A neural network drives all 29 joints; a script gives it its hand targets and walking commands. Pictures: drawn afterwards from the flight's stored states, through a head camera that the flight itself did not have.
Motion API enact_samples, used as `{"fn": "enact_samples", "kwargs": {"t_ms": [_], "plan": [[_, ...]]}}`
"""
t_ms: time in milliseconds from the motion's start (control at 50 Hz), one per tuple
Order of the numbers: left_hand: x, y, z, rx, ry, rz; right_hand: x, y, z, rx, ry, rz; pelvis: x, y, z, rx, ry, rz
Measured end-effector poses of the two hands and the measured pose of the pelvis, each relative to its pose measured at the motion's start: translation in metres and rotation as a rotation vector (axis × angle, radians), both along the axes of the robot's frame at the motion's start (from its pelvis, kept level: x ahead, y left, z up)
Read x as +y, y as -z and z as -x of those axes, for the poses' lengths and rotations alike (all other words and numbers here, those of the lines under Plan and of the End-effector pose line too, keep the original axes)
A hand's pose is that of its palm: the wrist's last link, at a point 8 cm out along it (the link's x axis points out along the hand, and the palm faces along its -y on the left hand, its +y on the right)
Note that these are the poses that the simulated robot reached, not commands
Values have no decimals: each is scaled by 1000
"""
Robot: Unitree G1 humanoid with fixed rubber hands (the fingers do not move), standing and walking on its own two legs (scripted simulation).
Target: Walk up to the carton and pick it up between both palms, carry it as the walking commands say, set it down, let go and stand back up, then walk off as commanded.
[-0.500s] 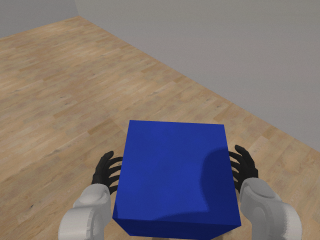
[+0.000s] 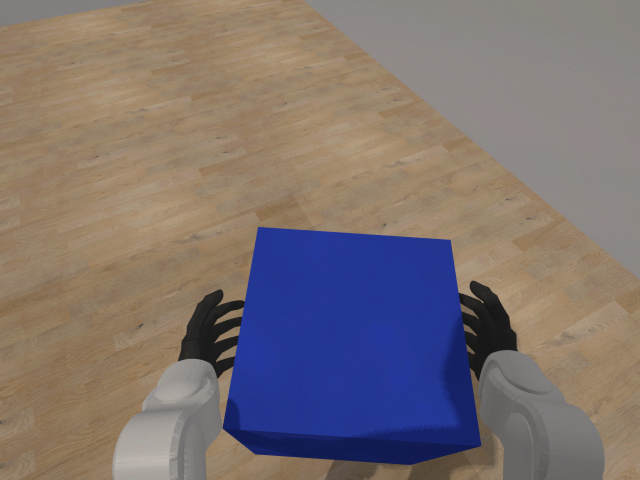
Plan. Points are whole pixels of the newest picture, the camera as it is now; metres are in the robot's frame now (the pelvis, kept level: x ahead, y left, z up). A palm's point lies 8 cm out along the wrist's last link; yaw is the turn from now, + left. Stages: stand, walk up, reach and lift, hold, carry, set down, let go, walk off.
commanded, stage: carry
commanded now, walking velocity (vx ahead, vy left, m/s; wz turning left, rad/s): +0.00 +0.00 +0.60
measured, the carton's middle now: (342, 358) +0.27 +0.01 +0.01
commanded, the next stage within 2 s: none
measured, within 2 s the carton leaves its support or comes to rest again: neither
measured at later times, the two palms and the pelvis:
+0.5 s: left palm (56, 443) +0.16 +0.28 +0.06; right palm (356, 353) +0.25 -0.01 +0.07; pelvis -0.02 +0.08 -0.03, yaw +15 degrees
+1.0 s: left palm out of the picture +0.09 +0.35 +0.08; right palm (267, 357) +0.24 +0.09 +0.09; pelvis -0.05 +0.10 +0.01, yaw +26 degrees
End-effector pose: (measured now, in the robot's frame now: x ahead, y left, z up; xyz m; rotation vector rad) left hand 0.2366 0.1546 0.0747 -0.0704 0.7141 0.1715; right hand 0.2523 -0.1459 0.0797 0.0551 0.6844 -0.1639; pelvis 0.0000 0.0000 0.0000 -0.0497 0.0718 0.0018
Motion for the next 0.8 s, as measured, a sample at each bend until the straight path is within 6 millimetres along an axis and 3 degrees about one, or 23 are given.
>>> {"fn": "enact_samples", "kwargs": {"t_ms": [100, 240, 380, 480, 600, 720, 800], "plan": [[-1, -5, 19, -6, -46, -15, 0, -4, 2, -7, -47, -16, -9, 0, 4, -27, -46, -52], [17, -24, 29, -10, -99, -64, 21, -9, -4, -10, -102, -61, 3, -9, 4, -14, -105, -103], [69, -17, 51, -16, -185, -56, 78, -5, -8, -17, -187, -53, 36, -1, 10, -20, -194, -97], [118, 10, 67, -57, -232, -3, 131, 4, -4, -57, -237, 4, 71, 25, 15, -51, -244, -47], [154, 37, 105, 82, -323, 83, 179, 14, 5, 81, -328, 85, 90, 10, 28, -39, -334, 9], [185, 20, 117, 40, -409, 60, 217, 6, 0, 45, -405, 55, 104, -1, 34, 11, -392, 25], [197, 7, 119, 2, -430, 30, 230, 1, -1, 4, -428, 31, 109, -5, 40, 28, -418, 32]]}}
